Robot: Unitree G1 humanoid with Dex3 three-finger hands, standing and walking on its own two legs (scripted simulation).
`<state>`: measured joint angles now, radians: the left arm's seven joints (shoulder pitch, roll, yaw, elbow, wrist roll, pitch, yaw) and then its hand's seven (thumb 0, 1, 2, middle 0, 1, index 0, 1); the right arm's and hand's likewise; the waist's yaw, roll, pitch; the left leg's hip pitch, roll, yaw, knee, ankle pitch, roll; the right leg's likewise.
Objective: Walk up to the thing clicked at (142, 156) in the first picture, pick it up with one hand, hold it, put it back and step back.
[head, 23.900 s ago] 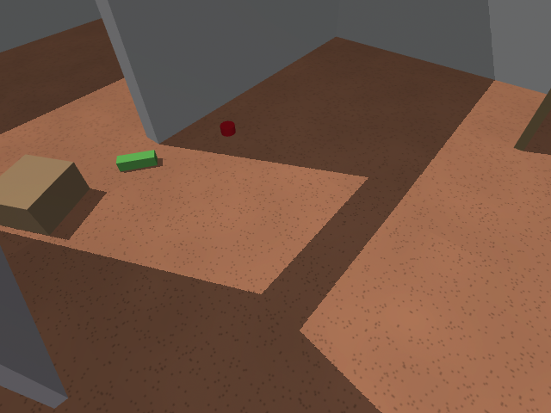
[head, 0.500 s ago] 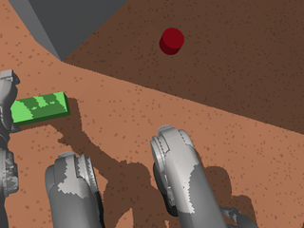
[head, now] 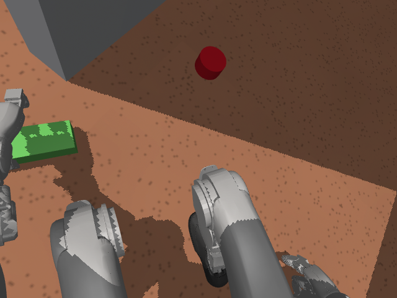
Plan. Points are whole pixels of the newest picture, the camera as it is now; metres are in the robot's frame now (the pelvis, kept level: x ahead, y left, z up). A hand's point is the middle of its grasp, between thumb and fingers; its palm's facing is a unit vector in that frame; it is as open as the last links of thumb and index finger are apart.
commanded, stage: rest palm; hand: left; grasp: from above
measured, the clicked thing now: (25, 145) +0.48 +0.28 -0.29
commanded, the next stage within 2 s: close in 1.00 s
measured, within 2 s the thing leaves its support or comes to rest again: neither
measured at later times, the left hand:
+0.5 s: hand (13, 143) +0.47 +0.29 -0.24, palm faces -0.46 -0.09 -0.88, open 14.0 cm
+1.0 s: hand (21, 146) +0.47 +0.28 -0.25, palm faces -0.42 -0.08 -0.90, open 13.8 cm
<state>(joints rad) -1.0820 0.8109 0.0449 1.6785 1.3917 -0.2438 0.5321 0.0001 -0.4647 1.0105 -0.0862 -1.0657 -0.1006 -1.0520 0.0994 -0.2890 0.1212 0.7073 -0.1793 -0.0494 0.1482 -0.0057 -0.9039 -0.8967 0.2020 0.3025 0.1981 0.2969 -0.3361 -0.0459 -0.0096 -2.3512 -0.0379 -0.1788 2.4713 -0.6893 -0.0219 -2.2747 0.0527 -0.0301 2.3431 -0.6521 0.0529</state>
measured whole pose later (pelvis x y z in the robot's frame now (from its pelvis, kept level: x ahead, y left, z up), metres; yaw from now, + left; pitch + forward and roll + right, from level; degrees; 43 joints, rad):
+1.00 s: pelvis +0.00 +0.01 -0.02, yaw -5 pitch +28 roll -14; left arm -1.06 0.95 0.10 1.77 1.38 -0.25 0.69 0.00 -0.47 1.00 -0.09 -1.02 -0.09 -1.02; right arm 0.10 -0.33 0.24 0.71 -0.28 -0.21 0.27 0.00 -0.90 -0.90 0.20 0.30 0.20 0.30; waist -0.39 -0.11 0.13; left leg -2.34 -0.02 -0.26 2.58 -0.74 -0.02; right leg -2.25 0.07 -0.09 2.38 -0.66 0.07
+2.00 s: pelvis +0.00 +0.01 -0.01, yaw -5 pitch +27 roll -15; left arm -1.04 1.00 0.08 1.75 1.31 -0.26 0.63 0.00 -0.06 0.70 -0.36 -0.87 -0.40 -0.83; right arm 0.10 -0.35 0.28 0.69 -0.28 -0.24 0.28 0.00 -0.90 -0.90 0.20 0.30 0.20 0.30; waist -0.39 -0.13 0.17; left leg -2.32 -0.02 -0.28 2.57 -0.75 -0.02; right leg -2.23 0.07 -0.11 2.36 -0.65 0.07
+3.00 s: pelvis +0.00 +0.01 -0.01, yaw -5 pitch +27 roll -15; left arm -1.06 1.01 0.09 1.77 1.32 -0.26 0.66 -0.02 0.07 0.46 -0.64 -0.63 -0.67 -0.58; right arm 0.09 -0.36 0.30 0.64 -0.28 -0.23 0.25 0.00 -0.90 -0.90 0.20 0.30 0.20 0.30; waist -0.40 -0.13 0.19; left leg -2.31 -0.01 -0.27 2.56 -0.73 -0.02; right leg -2.22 0.07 -0.12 2.34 -0.63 0.08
